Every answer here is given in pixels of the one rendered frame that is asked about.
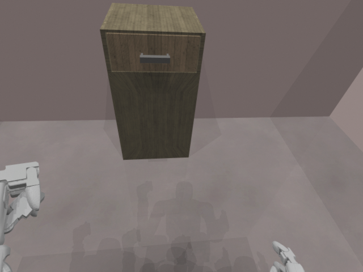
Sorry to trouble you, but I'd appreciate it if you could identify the drawer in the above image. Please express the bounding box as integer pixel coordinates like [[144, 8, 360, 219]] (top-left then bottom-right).
[[107, 32, 200, 72]]

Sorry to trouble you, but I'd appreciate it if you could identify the robot left hand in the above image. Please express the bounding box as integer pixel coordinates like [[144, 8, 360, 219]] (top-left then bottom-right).
[[0, 161, 45, 245]]

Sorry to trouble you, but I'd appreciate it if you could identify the robot right hand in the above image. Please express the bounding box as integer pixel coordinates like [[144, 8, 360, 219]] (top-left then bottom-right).
[[270, 241, 305, 272]]

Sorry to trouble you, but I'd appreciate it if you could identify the handle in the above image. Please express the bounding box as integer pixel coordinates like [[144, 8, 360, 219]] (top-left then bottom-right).
[[140, 53, 170, 63]]

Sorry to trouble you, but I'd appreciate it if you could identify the cabinet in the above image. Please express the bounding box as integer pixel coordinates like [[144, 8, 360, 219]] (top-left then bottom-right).
[[100, 3, 206, 160]]

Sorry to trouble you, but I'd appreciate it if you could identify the left robot forearm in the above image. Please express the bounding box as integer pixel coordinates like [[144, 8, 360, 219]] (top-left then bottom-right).
[[0, 245, 12, 272]]

